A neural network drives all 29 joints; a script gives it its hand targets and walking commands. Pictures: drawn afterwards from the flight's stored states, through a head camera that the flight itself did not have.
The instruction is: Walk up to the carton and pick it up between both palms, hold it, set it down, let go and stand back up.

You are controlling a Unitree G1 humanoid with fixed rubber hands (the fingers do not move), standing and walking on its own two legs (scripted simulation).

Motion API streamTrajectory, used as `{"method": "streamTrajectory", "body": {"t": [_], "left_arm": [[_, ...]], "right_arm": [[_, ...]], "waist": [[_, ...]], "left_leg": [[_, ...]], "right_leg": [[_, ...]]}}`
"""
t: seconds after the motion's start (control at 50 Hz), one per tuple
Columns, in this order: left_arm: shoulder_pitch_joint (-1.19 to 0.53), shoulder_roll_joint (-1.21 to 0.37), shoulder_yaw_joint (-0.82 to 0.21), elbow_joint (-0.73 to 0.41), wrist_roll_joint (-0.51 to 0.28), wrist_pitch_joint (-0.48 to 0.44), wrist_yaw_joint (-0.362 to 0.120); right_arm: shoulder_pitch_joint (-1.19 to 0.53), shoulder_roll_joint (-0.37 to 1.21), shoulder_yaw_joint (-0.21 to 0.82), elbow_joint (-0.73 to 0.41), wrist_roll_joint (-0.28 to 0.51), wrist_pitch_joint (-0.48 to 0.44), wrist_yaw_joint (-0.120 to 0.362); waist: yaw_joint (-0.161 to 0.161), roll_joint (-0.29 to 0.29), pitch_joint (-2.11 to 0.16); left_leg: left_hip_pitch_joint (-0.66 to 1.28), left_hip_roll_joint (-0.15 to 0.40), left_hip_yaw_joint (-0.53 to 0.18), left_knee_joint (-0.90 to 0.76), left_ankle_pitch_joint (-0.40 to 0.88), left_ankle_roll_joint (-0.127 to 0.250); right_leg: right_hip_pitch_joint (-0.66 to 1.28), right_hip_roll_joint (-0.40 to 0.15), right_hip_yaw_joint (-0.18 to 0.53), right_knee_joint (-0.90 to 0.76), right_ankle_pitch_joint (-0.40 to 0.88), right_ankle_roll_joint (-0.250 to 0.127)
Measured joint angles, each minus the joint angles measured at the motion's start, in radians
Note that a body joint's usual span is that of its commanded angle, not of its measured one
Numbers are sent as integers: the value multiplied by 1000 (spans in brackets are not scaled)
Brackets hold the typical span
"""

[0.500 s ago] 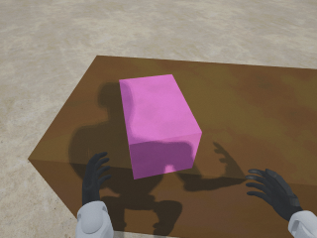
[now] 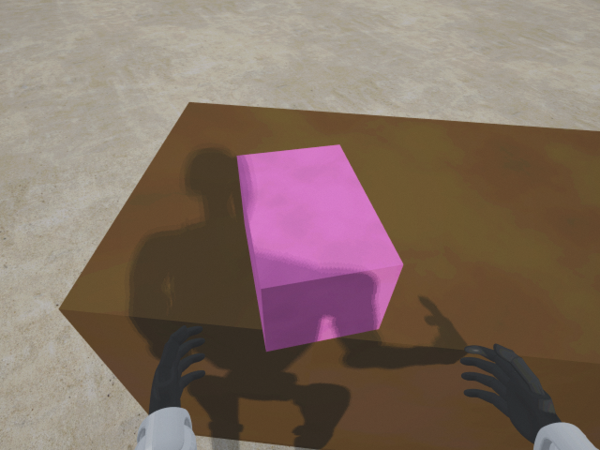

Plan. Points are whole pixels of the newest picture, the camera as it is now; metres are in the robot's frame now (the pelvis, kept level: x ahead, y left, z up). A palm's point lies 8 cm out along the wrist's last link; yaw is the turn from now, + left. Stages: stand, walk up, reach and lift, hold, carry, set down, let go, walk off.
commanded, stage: set down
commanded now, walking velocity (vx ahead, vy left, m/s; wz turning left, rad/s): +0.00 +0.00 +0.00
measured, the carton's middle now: (305, 240) +0.44 +0.01 +0.02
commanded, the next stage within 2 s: let go in 1.08 s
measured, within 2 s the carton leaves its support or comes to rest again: neither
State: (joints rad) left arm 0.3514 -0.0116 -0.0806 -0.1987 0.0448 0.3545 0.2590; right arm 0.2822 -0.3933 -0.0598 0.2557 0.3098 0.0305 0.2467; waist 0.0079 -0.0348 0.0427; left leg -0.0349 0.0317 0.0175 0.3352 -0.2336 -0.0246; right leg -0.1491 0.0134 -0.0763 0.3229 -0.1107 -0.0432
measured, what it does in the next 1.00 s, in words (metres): stands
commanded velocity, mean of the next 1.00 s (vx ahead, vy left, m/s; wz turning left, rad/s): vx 0.00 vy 0.00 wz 0.00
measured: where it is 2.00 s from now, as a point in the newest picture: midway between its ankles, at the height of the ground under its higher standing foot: outside the picture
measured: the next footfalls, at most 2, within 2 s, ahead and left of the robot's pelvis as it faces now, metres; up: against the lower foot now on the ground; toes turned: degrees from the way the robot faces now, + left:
none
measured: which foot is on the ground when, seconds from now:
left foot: down 0.00-1.00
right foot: down 0.00-1.00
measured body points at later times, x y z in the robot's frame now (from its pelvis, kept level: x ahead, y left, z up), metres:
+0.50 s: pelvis +0.03 +0.01 +0.00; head +0.04 +0.03 +0.45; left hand +0.21 +0.20 -0.02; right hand +0.19 -0.24 -0.03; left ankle -0.03 +0.13 -0.75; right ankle +0.05 -0.09 -0.75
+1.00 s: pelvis +0.01 +0.02 +0.00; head +0.01 +0.03 +0.45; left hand +0.19 +0.22 -0.06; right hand +0.17 -0.22 -0.06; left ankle -0.03 +0.13 -0.75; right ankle +0.05 -0.09 -0.75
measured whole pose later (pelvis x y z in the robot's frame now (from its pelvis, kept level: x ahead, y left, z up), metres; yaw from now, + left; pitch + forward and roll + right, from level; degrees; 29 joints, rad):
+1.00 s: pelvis +0.01 +0.02 +0.00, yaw +0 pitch -5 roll -1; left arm 0.29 0.13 -0.06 0.20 0.01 0.21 0.13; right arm 0.26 -0.22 -0.06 0.53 0.10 -0.09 0.14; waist 0.01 -0.02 0.10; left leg -0.01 0.02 0.01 0.37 -0.27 -0.01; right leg -0.11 0.00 -0.08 0.33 -0.13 -0.02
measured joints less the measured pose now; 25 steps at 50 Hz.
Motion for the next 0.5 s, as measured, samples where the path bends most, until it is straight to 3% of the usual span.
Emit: {"method": "streamTrajectory", "body": {"t": [0.3, 0.5], "left_arm": [[82, 34, 7, 93, -7, -110, -42], [71, 53, 31, 167, -4, -166, -70]], "right_arm": [[82, 29, -4, 73, -45, -92, -11], [70, 56, 17, 125, -67, -147, -34]], "waist": [[-7, 21, 7], [7, 21, 22]], "left_leg": [[29, 13, 13, 1, -47, 8], [46, 14, 4, 0, -52, 8]], "right_leg": [[44, 16, 13, -43, -16, 14], [69, 16, 5, -53, -20, 16]]}}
